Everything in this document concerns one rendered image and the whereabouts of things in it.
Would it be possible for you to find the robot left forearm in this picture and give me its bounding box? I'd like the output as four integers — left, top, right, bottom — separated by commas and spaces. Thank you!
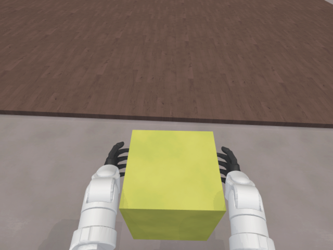
69, 165, 120, 250

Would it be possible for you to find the left robot hand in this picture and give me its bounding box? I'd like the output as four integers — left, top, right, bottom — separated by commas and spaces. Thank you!
104, 142, 129, 177

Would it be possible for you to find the carton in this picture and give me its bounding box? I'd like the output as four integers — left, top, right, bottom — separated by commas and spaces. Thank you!
119, 130, 226, 241

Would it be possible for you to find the robot right forearm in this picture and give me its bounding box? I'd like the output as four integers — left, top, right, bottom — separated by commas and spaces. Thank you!
225, 171, 275, 250

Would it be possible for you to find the right robot hand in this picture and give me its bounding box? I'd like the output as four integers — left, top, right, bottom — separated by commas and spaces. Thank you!
217, 146, 240, 183

